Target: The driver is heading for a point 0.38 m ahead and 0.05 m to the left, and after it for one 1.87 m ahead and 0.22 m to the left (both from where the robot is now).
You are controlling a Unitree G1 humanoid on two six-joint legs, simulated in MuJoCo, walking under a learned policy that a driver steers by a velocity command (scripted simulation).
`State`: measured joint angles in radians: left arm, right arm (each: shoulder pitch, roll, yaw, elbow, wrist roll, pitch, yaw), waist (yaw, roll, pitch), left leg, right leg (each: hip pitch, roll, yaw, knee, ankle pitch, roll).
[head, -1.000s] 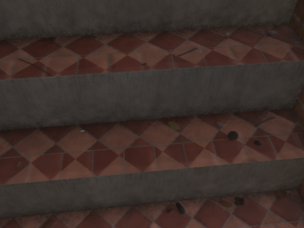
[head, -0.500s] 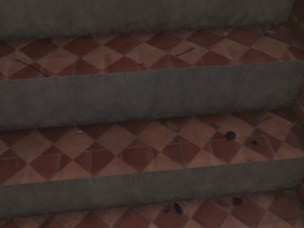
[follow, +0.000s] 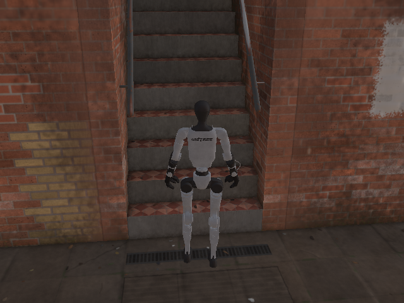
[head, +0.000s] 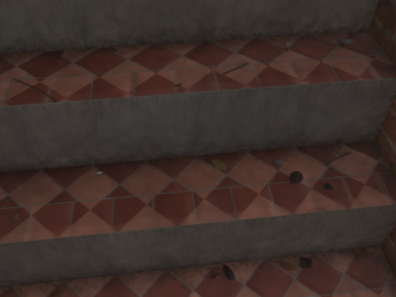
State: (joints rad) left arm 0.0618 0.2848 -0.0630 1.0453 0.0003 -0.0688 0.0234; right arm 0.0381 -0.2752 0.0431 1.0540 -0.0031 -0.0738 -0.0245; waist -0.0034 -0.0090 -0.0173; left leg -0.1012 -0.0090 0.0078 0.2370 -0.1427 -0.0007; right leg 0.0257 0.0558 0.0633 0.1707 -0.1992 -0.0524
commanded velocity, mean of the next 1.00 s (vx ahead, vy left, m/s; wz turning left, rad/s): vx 0.50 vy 0.00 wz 0.00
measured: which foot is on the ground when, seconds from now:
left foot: down 0.00-1.00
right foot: down 0.00-1.00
